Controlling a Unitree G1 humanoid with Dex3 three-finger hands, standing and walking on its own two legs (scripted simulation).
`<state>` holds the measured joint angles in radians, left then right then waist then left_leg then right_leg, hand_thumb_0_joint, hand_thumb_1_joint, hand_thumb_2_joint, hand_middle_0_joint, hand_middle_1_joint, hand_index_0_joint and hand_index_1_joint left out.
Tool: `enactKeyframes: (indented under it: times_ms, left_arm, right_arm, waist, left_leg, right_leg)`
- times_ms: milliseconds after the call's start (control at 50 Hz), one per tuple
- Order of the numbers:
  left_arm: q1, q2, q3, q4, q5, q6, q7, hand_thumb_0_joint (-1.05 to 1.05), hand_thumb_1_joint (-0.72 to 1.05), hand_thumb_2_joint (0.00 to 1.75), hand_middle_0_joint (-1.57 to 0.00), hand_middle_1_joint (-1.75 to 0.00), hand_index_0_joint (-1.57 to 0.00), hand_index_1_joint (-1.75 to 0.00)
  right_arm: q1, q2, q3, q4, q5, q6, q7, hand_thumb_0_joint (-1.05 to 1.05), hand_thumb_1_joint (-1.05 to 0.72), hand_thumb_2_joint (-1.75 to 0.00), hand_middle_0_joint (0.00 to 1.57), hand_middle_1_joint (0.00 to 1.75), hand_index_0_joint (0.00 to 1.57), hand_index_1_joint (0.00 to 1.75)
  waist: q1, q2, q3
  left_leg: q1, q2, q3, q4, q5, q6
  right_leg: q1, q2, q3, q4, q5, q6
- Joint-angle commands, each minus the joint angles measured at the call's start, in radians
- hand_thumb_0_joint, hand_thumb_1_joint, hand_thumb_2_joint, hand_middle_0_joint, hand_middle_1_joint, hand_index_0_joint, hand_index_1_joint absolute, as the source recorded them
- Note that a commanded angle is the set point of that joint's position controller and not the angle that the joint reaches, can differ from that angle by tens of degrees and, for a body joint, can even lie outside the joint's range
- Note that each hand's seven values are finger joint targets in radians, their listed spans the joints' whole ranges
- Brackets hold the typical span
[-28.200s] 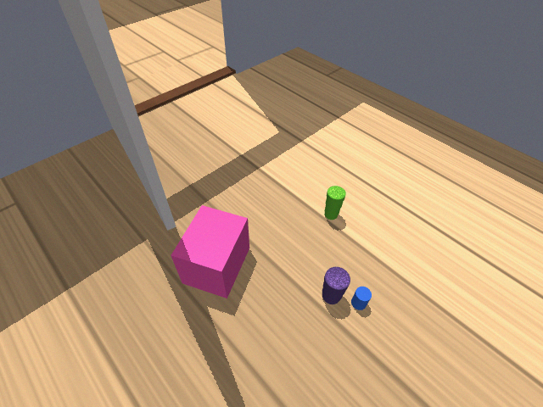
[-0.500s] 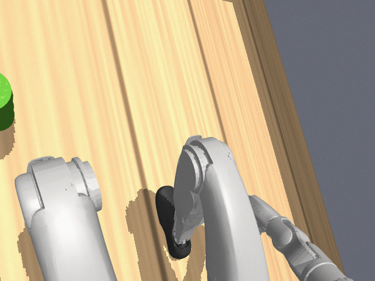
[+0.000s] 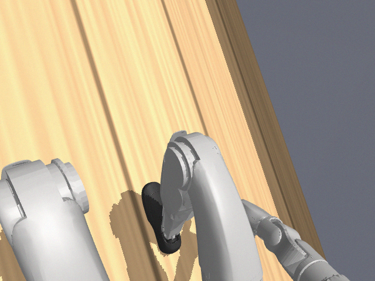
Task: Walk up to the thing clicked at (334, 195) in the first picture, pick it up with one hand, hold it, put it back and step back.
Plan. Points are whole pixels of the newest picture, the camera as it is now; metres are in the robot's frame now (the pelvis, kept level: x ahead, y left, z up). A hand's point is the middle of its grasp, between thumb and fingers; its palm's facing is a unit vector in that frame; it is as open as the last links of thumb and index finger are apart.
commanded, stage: close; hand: left
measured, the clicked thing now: out of the picture +0.45 +0.29 -0.20
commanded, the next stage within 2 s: settle in 0.64 s
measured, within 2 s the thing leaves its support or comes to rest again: leaves its support in 1.16 s
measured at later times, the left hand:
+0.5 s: hand out of the picture +0.43 +0.28 -0.18, palm faces +0.39 -0.92 +0.02, open 10.6 cm
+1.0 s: hand out of the picture +0.44 +0.29 -0.18, palm faces +0.39 -0.92 +0.01, open 10.7 cm
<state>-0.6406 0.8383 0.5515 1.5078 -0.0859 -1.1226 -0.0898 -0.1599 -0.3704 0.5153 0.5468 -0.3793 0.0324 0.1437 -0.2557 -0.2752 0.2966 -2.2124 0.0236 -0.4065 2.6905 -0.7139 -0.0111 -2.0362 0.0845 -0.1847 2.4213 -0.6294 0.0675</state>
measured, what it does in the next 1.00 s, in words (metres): stands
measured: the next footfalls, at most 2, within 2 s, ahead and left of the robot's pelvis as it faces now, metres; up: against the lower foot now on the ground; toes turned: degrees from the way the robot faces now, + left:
none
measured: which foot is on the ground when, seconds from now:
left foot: down 0.00-1.00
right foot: down 0.00-1.00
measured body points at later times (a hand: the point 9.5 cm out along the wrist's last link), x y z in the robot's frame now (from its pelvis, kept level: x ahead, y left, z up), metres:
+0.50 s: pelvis +0.00 +0.00 +0.00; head +0.23 +0.20 +0.33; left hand +0.40 +0.33 -0.18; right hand +0.17 -0.24 -0.03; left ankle +0.08 +0.12 -0.24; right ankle +0.15 -0.14 -0.24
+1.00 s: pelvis +0.00 +0.00 +0.00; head +0.24 +0.20 +0.33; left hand +0.41 +0.34 -0.18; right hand +0.17 -0.24 -0.03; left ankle +0.08 +0.12 -0.24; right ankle +0.15 -0.14 -0.24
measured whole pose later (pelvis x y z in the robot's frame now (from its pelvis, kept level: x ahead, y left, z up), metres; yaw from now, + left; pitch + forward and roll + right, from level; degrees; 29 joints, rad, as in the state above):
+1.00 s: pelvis +0.00 +0.00 +0.00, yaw -1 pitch +12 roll -19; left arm -0.66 0.86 0.52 1.43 -0.05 -1.08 0.02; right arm -0.18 -0.35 0.52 0.55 -0.38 0.06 0.15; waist -0.26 -0.29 0.32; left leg -2.22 0.03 -0.43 2.69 -0.73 -0.02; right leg -2.04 0.08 -0.21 2.40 -0.63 0.08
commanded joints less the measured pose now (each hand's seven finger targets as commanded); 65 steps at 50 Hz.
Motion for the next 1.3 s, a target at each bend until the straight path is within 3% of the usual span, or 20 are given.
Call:
enactKeyframes:
  times_ms: [0, 20, 80, 200, 340, 440, 560, 660, 720, 860, 920, 980, 1060, 1120, 1160, 1200, 1220, 1260, 1280]
  left_arm:
    - [-0.177, 0.179, 0.008, -0.12, -0.002, -0.081, 0.03, 0.0, -0.39, 0.2, -0.08, -0.09, -0.06, -0.11]
    - [-0.184, 0.19, 0.009, -0.119, -0.001, -0.083, 0.036, 0.0, -0.38, 0.2, -0.08, -0.09, -0.06, -0.11]
    - [-0.196, 0.189, 0.004, -0.126, -0.004, -0.091, 0.052, 0.0, -0.14, 0.36, -0.25, -0.26, -0.24, -0.27]
    - [-0.209, 0.179, -0.013, -0.136, 0.007, -0.097, 0.069, 0.0, 0.19, 0.49, -0.37, -0.37, -0.35, -0.38]
    - [-0.21, 0.169, -0.02, -0.144, 0.014, -0.092, 0.085, 0.0, 0.41, 0.62, -0.53, -0.5, -0.5, -0.51]
    - [-0.237, 0.227, 0.021, -0.151, 0.011, -0.094, 0.122, 0.0, 0.46, 0.73, -0.65, -0.62, -0.62, -0.64]
    - [-0.264, 0.21, -0.005, -0.155, 0.035, -0.092, 0.127, 0.0, 0.45, 0.93, -0.91, -0.91, -0.89, -0.93]
    - [-0.266, 0.189, -0.028, -0.163, 0.035, -0.089, 0.129, 0.0, 0.46, 1.1, -1.08, -1.11, -1.06, -1.13]
    - [-0.226, 0.171, -0.028, -0.149, 0.034, -0.084, 0.126, 0.0, 0.42, 1.15, -1.13, -1.18, -1.12, -1.2]
    - [-0.235, 0.182, -0.033, -0.205, 0.024, -0.073, 0.108, 0.0, 0.31, 1.3, -1.23, -1.36, -1.21, -1.39]
    - [-0.245, 0.181, -0.021, -0.256, 0.017, -0.065, 0.106, 0.0, 0.29, 1.36, -1.28, -1.43, -1.26, -1.47]
    - [-0.252, 0.218, 0.015, -0.333, 0.014, -0.053, 0.117, 0.0, 0.25, 1.37, -1.28, -1.46, -1.27, -1.49]
    - [-0.29, 0.205, 0.005, -0.477, 0.026, -0.035, 0.129, 0.0, 0.23, 1.41, -1.33, -1.51, -1.32, -1.54]
    - [-0.293, 0.214, -0.002, -0.607, 0.036, -0.006, 0.129, 0.0, 0.23, 1.41, -1.35, -1.52, -1.34, -1.55]
    - [-0.296, 0.151, -0.04, -0.655, 0.033, 0.018, 0.124, 0.0, 0.2, 1.4, -1.36, -1.53, -1.35, -1.56]
    - [-0.285, 0.148, -0.026, -0.682, 0.025, 0.051, 0.124, 0.0, 0.15, 1.38, -1.35, -1.52, -1.34, -1.55]
    - [-0.304, 0.132, -0.045, -0.693, 0.023, 0.063, 0.121, 0.0, 0.14, 1.39, -1.36, -1.52, -1.35, -1.56]
    - [-0.272, 0.091, -0.059, -0.719, 0.012, 0.091, 0.107, 0.0, 0.11, 1.38, -1.35, -1.53, -1.35, -1.56]
    - [-0.274, 0.059, -0.086, -0.726, 0.011, 0.107, 0.101, 0.0, 0.1, 1.38, -1.34, -1.53, -1.34, -1.56]
  right_arm:
    - [-0.001, -0.359, -0.113, -0.026, -0.004, 0.013, -0.023, 0.0, -0.9, -0.91, 0.2, 0.3, 0.2, 0.3]
    - [-0.004, -0.362, -0.111, -0.027, -0.003, 0.014, -0.024, 0.0, -0.9, -0.91, 0.2, 0.3, 0.2, 0.3]
    - [-0.006, -0.362, -0.105, -0.028, -0.005, 0.018, -0.024, 0.0, -0.88, -0.9, 0.2, 0.3, 0.2, 0.3]
    - [-0.001, -0.359, -0.102, -0.022, -0.011, 0.023, -0.024, 0.0, -0.88, -0.9, 0.2, 0.3, 0.2, 0.3]
    - [-0.009, -0.366, -0.105, -0.016, -0.011, 0.029, -0.021, 0.0, -0.87, -0.9, 0.2, 0.3, 0.2, 0.3]
    - [-0.009, -0.362, -0.098, -0.022, -0.009, 0.036, -0.021, 0.0, -0.87, -0.9, 0.2, 0.3, 0.2, 0.3]
    - [0.0, -0.357, -0.102, -0.014, -0.016, 0.039, -0.023, 0.0, -0.88, -0.9, 0.2, 0.3, 0.2, 0.3]
    - [-0.005, -0.356, -0.103, -0.014, -0.016, 0.035, -0.017, 0.0, -0.89, -0.9, 0.2, 0.3, 0.2, 0.3]
    - [-0.002, -0.359, -0.105, -0.012, -0.017, 0.036, -0.015, 0.0, -0.89, -0.9, 0.2, 0.3, 0.2, 0.3]
    - [-0.002, -0.363, -0.109, -0.009, -0.005, 0.042, -0.018, 0.0, -0.9, -0.91, 0.2, 0.3, 0.2, 0.3]
    - [0.014, -0.358, -0.119, -0.003, -0.005, 0.041, -0.016, 0.0, -0.9, -0.91, 0.2, 0.3, 0.2, 0.3]
    - [0.033, -0.348, -0.127, -0.003, -0.001, 0.044, -0.015, 0.0, -0.9, -0.91, 0.2, 0.3, 0.2, 0.3]
    - [0.055, -0.346, -0.161, 0.003, 0.006, 0.047, -0.012, 0.0, -0.9, -0.91, 0.2, 0.3, 0.2, 0.3]
    - [0.067, -0.34, -0.194, 0.0, 0.017, 0.047, -0.013, 0.0, -0.9, -0.91, 0.2, 0.3, 0.2, 0.3]
    - [0.08, -0.334, -0.214, -0.005, 0.026, 0.048, -0.012, 0.0, -0.9, -0.91, 0.2, 0.3, 0.2, 0.3]
    - [0.095, -0.319, -0.228, 0.004, 0.042, 0.045, -0.013, 0.0, -0.9, -0.91, 0.2, 0.3, 0.2, 0.3]
    - [0.096, -0.318, -0.236, -0.003, 0.05, 0.045, -0.013, 0.0, -0.9, -0.91, 0.2, 0.3, 0.2, 0.3]
    - [0.11, -0.309, -0.258, 0.004, 0.062, 0.041, -0.013, 0.0, -0.9, -0.91, 0.2, 0.3, 0.2, 0.3]
    - [0.118, -0.303, -0.269, 0.002, 0.069, 0.04, -0.012, 0.0, -0.9, -0.91, 0.2, 0.3, 0.2, 0.3]
  waist:
    - [-0.096, 0.553, -0.522]
    - [-0.099, 0.554, -0.512]
    - [-0.107, 0.542, -0.511]
    - [-0.122, 0.559, -0.522]
    - [-0.122, 0.572, -0.513]
    - [-0.115, 0.559, -0.525]
    - [-0.138, 0.575, -0.524]
    - [-0.135, 0.572, -0.527]
    - [-0.128, 0.592, -0.547]
    - [-0.125, 0.608, -0.548]
    - [-0.116, 0.63, -0.577]
    - [-0.093, 0.644, -0.631]
    - [-0.092, 0.723, -0.672]
    - [-0.07, 0.781, -0.72]
    - [-0.075, 0.79, -0.738]
    - [-0.058, 0.782, -0.743]
    - [-0.064, 0.769, -0.736]
    - [-0.04, 0.751, -0.755]
    - [-0.044, 0.736, -0.757]
  left_leg:
    - [0.392, 0.064, 0.103, -0.36, 0.117, -0.031]
    - [0.379, 0.064, 0.101, -0.36, 0.107, -0.029]
    - [0.367, 0.063, 0.103, -0.352, 0.097, -0.025]
    - [0.395, 0.068, 0.1, -0.347, 0.133, -0.029]
    - [0.415, 0.075, 0.077, -0.365, 0.147, -0.037]
    - [0.388, 0.074, 0.092, -0.349, 0.129, -0.028]
    - [0.404, 0.077, 0.095, -0.352, 0.137, -0.029]
    - [0.387, 0.071, 0.095, -0.352, 0.109, -0.027]
    - [0.439, 0.074, 0.086, -0.358, 0.18, -0.038]
    - [0.432, 0.074, 0.086, -0.361, 0.191, -0.038]
    - [0.445, 0.072, 0.095, -0.365, 0.179, -0.038]
    - [0.452, 0.07, 0.106, -0.362, 0.206, -0.035]
    - [0.507, 0.072, 0.108, -0.393, 0.216, -0.045]
    - [0.553, 0.071, 0.121, -0.414, 0.237, -0.049]
    - [0.574, 0.07, 0.121, -0.431, 0.25, -0.054]
    - [0.57, 0.068, 0.129, -0.438, 0.237, -0.05]
    - [0.534, 0.063, 0.136, -0.441, 0.213, -0.044]
    - [0.53, 0.058, 0.152, -0.441, 0.216, -0.039]
    - [0.513, 0.055, 0.159, -0.443, 0.2, -0.035]
  right_leg:
    - [0.215, 0.023, -0.162, -0.148, 0.153, -0.058]
    - [0.208, 0.022, -0.164, -0.147, 0.146, -0.058]
    - [0.22, 0.027, -0.169, -0.156, 0.145, -0.057]
    - [0.231, 0.03, -0.171, -0.153, 0.181, -0.056]
    - [0.215, 0.027, -0.179, -0.142, 0.192, -0.059]
    - [0.238, 0.031, -0.174, -0.16, 0.181, -0.058]
    - [0.237, 0.031, -0.172, -0.162, 0.188, -0.058]
    - [0.236, 0.032, -0.175, -0.165, 0.175, -0.059]
    - [0.24, 0.03, -0.182, -0.149, 0.219, -0.061]
    - [0.243, 0.026, -0.181, -0.148, 0.232, -0.063]
    - [0.255, 0.026, -0.173, -0.157, 0.223, -0.063]
    - [0.278, 0.026, -0.162, -0.159, 0.24, -0.066]
    - [0.251, 0.017, -0.152, -0.153, 0.243, -0.074]
    - [0.236, 0.009, -0.131, -0.154, 0.251, -0.081]
    - [0.22, 0.004, -0.127, -0.156, 0.256, -0.084]
    - [0.199, 0.001, -0.115, -0.165, 0.246, -0.086]
    - [0.205, -0.001, -0.112, -0.172, 0.233, -0.085]
    - [0.209, -0.003, -0.097, -0.184, 0.239, -0.086]
    - [0.205, -0.005, -0.093, -0.192, 0.231, -0.085]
